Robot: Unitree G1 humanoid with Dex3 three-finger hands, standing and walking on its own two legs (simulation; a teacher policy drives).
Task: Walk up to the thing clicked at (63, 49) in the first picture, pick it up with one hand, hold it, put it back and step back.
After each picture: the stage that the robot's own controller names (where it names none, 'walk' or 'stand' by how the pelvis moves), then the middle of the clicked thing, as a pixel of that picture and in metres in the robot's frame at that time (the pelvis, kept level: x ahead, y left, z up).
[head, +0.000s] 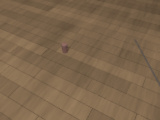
stand; (64, 48) +1.35 +0.23 -0.72
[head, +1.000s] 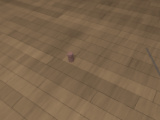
walk; (70, 57) +1.24 +0.25 -0.72
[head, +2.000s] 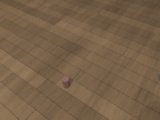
walk; (66, 82) +0.81 +0.23 -0.71
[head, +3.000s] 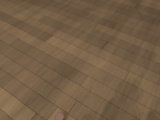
stand; (60, 119) +0.48 +0.19 -0.70
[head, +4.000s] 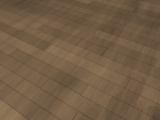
stand; out of the picture +0.42 +0.20 -0.72
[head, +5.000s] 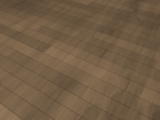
stand; out of the picture +0.40 +0.20 -0.73
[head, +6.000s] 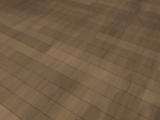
stand; out of the picture +0.38 +0.20 -0.73
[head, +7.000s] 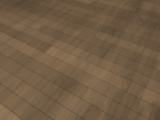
stand; out of the picture +0.38 +0.20 -0.73
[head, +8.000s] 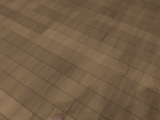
go down; out of the picture +0.40 +0.19 -0.71
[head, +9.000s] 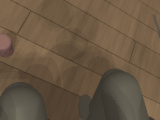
go down; (3, 46) +0.48 +0.24 -0.29
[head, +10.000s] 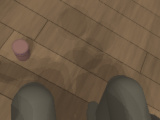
close in; (21, 50) +0.48 +0.22 -0.30
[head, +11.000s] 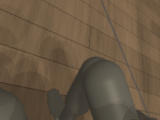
close in; out of the picture +0.47 +0.28 -0.23
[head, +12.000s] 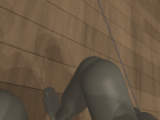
close; out of the picture +0.45 +0.28 -0.24
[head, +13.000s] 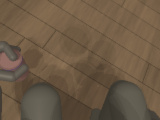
lift; (15, 66) +0.37 +0.25 -0.09
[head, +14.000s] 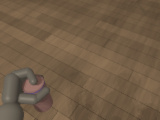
hold; (38, 94) +0.32 +0.17 +0.03
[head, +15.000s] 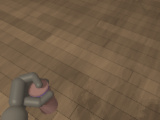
hold; (44, 97) +0.32 +0.16 -0.01
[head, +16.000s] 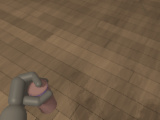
hold; (43, 97) +0.32 +0.16 -0.01
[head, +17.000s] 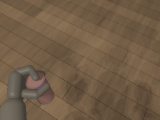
crouch; (41, 89) +0.35 +0.16 -0.06
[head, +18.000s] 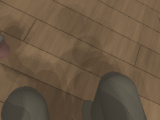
lower; out of the picture +0.48 +0.24 -0.12
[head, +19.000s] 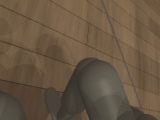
lower; out of the picture +0.44 +0.29 -0.24
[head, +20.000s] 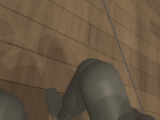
lower; out of the picture +0.44 +0.29 -0.24
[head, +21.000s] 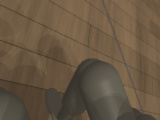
lower; out of the picture +0.44 +0.29 -0.24
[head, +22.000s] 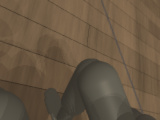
lower; out of the picture +0.44 +0.29 -0.24
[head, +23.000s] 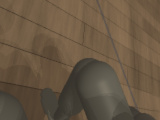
open; out of the picture +0.44 +0.28 -0.24
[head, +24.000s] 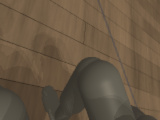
stand; out of the picture +0.43 +0.27 -0.24
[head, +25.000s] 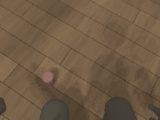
walk; (49, 79) +0.44 +0.19 -0.46
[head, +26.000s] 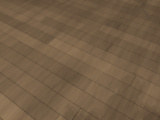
stand; out of the picture +0.38 +0.17 -0.67
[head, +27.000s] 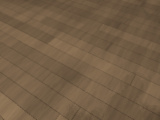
stand; out of the picture +0.38 +0.18 -0.67
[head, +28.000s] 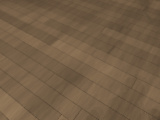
stand; out of the picture +0.39 +0.17 -0.70
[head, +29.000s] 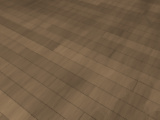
stand; out of the picture +0.39 +0.17 -0.73
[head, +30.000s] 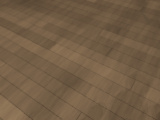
stand; out of the picture +0.36 +0.19 -0.73
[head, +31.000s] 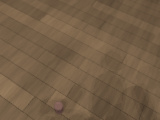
walk; (58, 108) +0.44 +0.14 -0.71
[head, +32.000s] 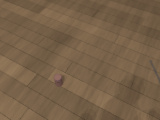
walk; (58, 80) +0.71 +0.24 -0.69
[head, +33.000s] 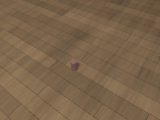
stand; (74, 65) +1.03 +0.17 -0.70
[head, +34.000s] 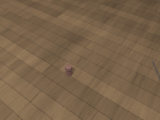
stand; (68, 70) +0.97 +0.17 -0.72
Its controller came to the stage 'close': yes
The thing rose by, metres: 0.70
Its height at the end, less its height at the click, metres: +0.00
